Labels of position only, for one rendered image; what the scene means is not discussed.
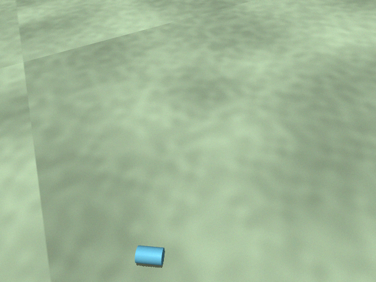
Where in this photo can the can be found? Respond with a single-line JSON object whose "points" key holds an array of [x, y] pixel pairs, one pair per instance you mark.
{"points": [[149, 255]]}

